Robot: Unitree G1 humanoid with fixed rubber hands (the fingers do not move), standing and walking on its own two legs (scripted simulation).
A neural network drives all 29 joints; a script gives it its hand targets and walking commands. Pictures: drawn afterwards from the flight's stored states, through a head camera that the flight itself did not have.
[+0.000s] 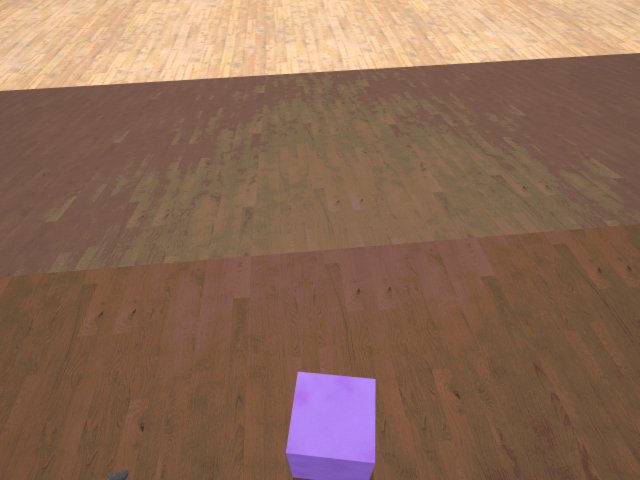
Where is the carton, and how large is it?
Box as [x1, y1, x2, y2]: [286, 372, 374, 479]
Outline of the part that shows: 298,372 286,448 286,454 292,475 295,477 312,479 368,479 374,464 374,379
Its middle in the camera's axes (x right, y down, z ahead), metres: +0.04 +0.53 +1.06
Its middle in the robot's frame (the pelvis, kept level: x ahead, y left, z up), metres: +0.39 +0.01 -0.66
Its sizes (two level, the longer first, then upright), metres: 0.210 0.200 0.250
